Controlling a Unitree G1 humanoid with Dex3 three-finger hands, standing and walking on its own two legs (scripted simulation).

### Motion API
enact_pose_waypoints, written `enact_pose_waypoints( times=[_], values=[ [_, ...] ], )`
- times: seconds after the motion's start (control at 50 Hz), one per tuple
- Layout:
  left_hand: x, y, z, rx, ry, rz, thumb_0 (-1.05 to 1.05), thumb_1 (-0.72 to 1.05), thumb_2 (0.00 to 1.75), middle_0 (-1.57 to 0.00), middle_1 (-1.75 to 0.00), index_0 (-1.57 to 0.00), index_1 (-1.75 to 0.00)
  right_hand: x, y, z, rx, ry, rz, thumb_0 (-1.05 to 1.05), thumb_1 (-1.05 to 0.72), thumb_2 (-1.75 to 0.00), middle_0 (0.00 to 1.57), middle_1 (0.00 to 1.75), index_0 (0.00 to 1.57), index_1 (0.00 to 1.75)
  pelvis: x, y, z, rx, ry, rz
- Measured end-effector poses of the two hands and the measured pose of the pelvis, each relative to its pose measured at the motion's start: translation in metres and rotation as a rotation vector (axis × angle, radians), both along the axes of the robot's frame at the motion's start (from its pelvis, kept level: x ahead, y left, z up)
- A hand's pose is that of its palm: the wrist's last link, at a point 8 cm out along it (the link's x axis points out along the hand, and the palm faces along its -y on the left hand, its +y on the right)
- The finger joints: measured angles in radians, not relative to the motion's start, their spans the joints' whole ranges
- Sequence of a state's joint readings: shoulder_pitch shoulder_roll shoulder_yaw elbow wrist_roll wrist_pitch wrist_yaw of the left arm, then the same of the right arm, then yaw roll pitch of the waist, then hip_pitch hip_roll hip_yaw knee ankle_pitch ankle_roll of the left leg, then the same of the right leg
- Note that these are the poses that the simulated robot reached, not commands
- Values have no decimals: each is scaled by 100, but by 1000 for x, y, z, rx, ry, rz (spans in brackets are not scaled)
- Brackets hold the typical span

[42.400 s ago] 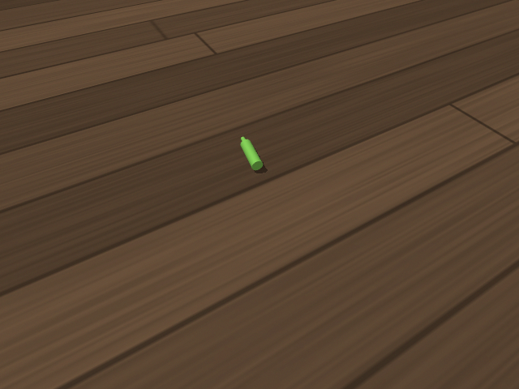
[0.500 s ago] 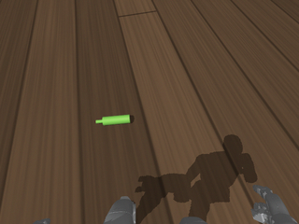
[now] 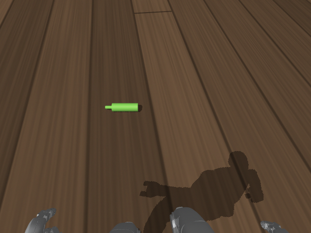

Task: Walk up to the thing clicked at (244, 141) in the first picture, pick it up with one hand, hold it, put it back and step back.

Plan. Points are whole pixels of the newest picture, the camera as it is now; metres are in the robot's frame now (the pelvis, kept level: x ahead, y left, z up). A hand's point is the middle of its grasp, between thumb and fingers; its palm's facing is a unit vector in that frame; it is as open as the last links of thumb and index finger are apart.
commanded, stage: step back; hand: left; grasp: from above
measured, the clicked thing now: (121, 107) +0.99 +0.25 -0.73
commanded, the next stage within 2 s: stand in 1.32 s
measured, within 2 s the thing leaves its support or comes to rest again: neither
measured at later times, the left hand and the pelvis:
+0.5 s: hand out of the picture -0.06 +0.27 -0.13, palm faces +0.04 -0.90 -0.43, open 7.4 cm; pelvis -0.11 -0.02 +0.00, yaw +1 degrees
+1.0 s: hand out of the picture -0.02 +0.26 -0.15, palm faces +0.06 -0.93 -0.37, open 7.4 cm; pelvis -0.08 -0.01 +0.00, yaw +2 degrees
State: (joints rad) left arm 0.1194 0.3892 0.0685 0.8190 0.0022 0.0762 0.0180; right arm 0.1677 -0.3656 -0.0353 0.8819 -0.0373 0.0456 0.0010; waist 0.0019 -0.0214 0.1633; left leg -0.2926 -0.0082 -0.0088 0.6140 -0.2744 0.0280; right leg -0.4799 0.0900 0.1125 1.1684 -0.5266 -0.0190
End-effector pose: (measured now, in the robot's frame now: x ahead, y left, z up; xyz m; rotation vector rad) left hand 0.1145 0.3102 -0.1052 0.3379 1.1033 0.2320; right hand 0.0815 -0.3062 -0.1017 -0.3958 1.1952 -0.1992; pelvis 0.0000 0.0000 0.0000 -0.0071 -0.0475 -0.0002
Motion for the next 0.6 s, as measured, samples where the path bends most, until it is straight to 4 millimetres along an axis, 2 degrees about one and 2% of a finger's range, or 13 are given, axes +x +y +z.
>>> enact_pose_waypoints(
  times=[0.08, 0.16, 0.24, 0.3, 0.36, 0.44, 0.52, 0.6],
  values=[
    [-41, -5, -1, 5, 36, -14, 1, 90, 90, -21, -29, -20, -30, -9, -7, 5, -2, -66, 8, 1, -90, -89, 20, 30, 21, 30, -28, -6, 0, -2, 8, -28],
    [-84, -12, -5, 30, 82, -33, 1, 90, 90, -21, -29, -20, -30, -23, -22, -3, 15, -131, 2, 0, -90, -89, 20, 30, 21, 30, -57, -16, -8, 10, 10, -66],
    [-132, -23, 1, 40, 119, -17, 1, 90, 90, -21, -29, -20, -30, -53, -32, -11, 37, -119, -35, 0, -90, -89, 20, 30, 21, 30, -80, -25, -6, -7, -8, -69],
    [-159, -25, 10, 49, 133, 11, 1, 90, 90, -21, -30, -21, -30, -78, -35, -12, 54, -85, -52, 0, -90, -89, 20, 30, 21, 30, -89, -27, 0, 22, -10, -65],
    [-173, -22, 16, 58, 121, 29, 1, 90, 90, -21, -30, -21, -30, -104, -36, -16, 58, -34, -46, 0, -90, -89, 20, 30, 21, 30, -98, -26, 2, 32, -6, -41],
    [-182, -11, 17, 59, 82, 54, 1, 90, 90, -21, -30, -21, -30, -129, -32, -21, 54, 48, -22, 1, -90, -89, 20, 30, 21, 30, -105, -22, 1, 25, 0, 4],
    [-187, 0, 10, 43, 85, 66, 1, 90, 90, -21, -30, -21, -30, -139, -19, -19, 52, 57, -19, 1, -90, -89, 20, 30, 21, 30, -111, -14, -1, 51, -12, 13],
    [-184, 0, 6, 23, 106, 55, 1, 90, 90, -21, -29, -20, -30, -142, -11, -13, 68, 9, -29, 1, -90, -89, 20, 30, 21, 30, -112, -14, 2, 40, -8, 4]
  ],
)
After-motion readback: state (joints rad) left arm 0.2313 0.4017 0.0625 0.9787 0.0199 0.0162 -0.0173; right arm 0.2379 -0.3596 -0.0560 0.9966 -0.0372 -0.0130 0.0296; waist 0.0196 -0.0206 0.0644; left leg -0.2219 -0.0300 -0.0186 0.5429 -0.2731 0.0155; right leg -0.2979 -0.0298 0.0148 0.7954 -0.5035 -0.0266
